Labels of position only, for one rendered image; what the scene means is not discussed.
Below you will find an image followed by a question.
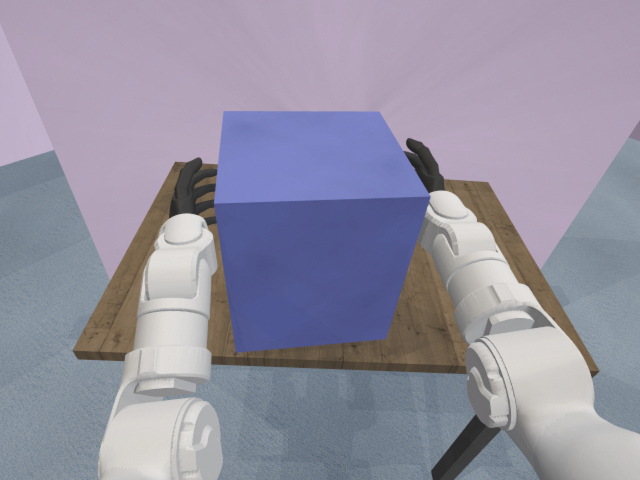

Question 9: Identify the table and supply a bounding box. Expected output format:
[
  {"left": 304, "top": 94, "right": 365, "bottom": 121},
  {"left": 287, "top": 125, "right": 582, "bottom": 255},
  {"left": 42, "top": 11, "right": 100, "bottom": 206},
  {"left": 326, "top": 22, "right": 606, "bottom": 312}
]
[{"left": 72, "top": 162, "right": 600, "bottom": 480}]

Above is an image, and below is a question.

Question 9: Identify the robot left upper arm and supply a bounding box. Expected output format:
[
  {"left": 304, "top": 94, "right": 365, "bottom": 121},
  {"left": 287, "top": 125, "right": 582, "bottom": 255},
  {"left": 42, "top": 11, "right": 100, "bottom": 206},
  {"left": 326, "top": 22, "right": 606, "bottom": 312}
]
[{"left": 99, "top": 397, "right": 223, "bottom": 480}]

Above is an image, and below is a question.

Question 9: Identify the right robot hand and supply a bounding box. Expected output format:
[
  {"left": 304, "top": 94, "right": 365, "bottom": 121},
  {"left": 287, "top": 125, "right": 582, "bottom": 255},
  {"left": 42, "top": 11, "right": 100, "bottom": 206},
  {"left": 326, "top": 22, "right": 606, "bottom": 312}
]
[{"left": 404, "top": 138, "right": 445, "bottom": 193}]

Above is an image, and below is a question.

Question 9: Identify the left robot hand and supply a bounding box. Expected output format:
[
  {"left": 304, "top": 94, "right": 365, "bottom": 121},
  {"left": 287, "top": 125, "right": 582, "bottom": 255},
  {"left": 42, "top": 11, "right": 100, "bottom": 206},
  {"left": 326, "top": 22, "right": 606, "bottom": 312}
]
[{"left": 169, "top": 157, "right": 217, "bottom": 226}]

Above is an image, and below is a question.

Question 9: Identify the left robot forearm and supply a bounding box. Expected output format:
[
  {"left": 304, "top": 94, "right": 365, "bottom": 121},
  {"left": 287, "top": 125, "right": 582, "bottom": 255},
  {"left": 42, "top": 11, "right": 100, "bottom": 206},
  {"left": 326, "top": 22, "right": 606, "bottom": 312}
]
[{"left": 98, "top": 214, "right": 218, "bottom": 480}]

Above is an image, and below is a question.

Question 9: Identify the right robot forearm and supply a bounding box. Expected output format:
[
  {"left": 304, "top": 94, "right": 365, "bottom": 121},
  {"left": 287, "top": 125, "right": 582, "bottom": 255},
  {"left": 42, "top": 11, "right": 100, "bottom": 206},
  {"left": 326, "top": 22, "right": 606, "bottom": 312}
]
[{"left": 418, "top": 191, "right": 594, "bottom": 406}]

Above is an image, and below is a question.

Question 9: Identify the carton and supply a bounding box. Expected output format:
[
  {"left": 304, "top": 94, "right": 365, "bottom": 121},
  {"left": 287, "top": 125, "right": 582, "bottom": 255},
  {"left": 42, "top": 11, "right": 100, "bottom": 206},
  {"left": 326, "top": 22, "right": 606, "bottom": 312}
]
[{"left": 214, "top": 111, "right": 431, "bottom": 353}]

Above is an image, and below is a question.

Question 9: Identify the robot right upper arm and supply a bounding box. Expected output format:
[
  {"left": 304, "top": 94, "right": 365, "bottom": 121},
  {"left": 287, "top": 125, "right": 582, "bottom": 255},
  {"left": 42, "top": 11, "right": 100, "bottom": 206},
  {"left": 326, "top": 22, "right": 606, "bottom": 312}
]
[{"left": 465, "top": 326, "right": 640, "bottom": 480}]

